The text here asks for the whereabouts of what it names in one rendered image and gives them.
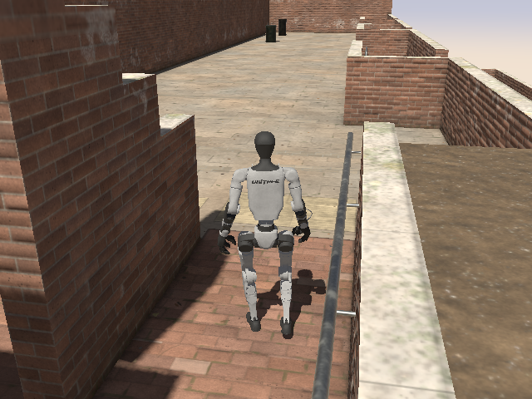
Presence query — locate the robot right thigh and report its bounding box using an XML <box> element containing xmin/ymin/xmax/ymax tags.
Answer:
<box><xmin>277</xmin><ymin>230</ymin><xmax>294</xmax><ymax>280</ymax></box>

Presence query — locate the robot right upper arm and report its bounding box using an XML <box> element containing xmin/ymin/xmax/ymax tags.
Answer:
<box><xmin>283</xmin><ymin>167</ymin><xmax>304</xmax><ymax>212</ymax></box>

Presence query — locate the robot left upper arm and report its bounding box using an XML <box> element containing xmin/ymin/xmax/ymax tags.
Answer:
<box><xmin>227</xmin><ymin>168</ymin><xmax>248</xmax><ymax>214</ymax></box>

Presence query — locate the robot left foot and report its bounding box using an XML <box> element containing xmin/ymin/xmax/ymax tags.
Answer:
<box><xmin>246</xmin><ymin>312</ymin><xmax>260</xmax><ymax>332</ymax></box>

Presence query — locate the robot left hand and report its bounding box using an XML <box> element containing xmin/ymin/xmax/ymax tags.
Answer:
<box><xmin>217</xmin><ymin>234</ymin><xmax>236</xmax><ymax>254</ymax></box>

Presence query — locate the right robot forearm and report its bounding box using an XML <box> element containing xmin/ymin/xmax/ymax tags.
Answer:
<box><xmin>294</xmin><ymin>199</ymin><xmax>308</xmax><ymax>229</ymax></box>

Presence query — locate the robot right hand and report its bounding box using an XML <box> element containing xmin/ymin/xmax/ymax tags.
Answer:
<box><xmin>292</xmin><ymin>226</ymin><xmax>311</xmax><ymax>243</ymax></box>

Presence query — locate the left robot forearm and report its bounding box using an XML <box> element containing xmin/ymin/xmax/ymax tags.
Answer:
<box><xmin>219</xmin><ymin>202</ymin><xmax>236</xmax><ymax>237</ymax></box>

